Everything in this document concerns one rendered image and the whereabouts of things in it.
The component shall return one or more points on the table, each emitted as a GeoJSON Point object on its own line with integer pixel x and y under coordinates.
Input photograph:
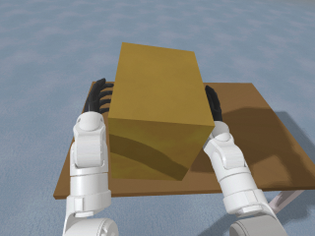
{"type": "Point", "coordinates": [275, 159]}

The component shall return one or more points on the robot left forearm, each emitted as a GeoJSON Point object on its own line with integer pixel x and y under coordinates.
{"type": "Point", "coordinates": [89, 192]}

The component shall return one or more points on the right robot upper arm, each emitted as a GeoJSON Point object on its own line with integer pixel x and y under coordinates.
{"type": "Point", "coordinates": [263, 225]}

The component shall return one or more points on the robot right hand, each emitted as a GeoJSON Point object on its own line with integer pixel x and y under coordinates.
{"type": "Point", "coordinates": [214, 103]}

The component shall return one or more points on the carton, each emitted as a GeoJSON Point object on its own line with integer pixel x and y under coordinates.
{"type": "Point", "coordinates": [159, 116]}

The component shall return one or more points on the left robot upper arm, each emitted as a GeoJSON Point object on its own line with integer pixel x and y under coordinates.
{"type": "Point", "coordinates": [92, 227]}

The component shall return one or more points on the robot left hand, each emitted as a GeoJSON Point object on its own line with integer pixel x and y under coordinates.
{"type": "Point", "coordinates": [94, 101]}

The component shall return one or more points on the robot right forearm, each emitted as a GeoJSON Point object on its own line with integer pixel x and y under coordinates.
{"type": "Point", "coordinates": [241, 195]}

